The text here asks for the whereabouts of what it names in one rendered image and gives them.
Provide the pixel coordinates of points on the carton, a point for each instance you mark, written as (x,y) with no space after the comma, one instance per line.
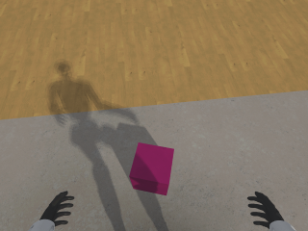
(151,168)

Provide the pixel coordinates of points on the left robot forearm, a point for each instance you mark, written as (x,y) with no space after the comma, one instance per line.
(43,225)

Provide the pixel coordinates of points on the right robot forearm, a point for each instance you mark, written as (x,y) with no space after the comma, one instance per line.
(280,225)

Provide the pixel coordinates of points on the robot right hand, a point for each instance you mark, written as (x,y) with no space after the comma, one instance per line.
(271,214)

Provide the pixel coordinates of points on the robot left hand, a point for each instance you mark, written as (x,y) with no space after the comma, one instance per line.
(51,211)

